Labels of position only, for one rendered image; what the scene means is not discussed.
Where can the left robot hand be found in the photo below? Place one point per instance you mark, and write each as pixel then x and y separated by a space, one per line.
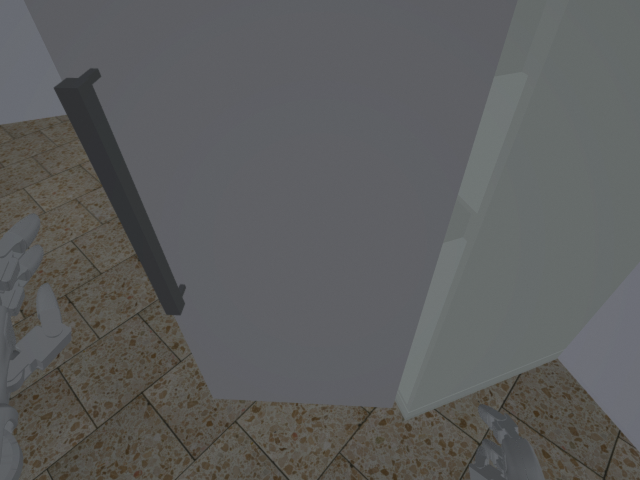
pixel 42 344

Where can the right robot hand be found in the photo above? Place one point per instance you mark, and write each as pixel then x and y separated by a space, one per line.
pixel 515 459

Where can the handle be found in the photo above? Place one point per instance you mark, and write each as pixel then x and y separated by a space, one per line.
pixel 87 117

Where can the left robot forearm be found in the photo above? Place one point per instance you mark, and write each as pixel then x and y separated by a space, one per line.
pixel 11 456

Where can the fridge door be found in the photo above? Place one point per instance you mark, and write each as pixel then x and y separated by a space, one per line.
pixel 299 161

